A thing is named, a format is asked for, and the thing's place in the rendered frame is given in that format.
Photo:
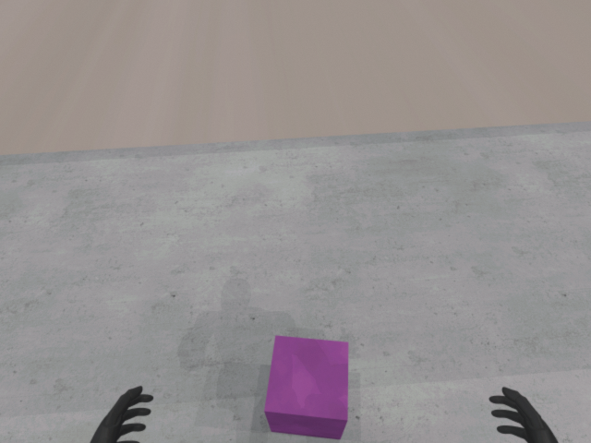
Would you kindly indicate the robot left hand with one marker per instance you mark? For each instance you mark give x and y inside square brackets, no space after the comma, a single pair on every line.
[111,428]

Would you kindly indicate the carton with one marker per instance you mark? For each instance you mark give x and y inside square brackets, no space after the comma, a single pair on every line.
[308,387]

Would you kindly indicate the robot right hand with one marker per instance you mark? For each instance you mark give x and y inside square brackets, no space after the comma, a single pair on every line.
[534,429]

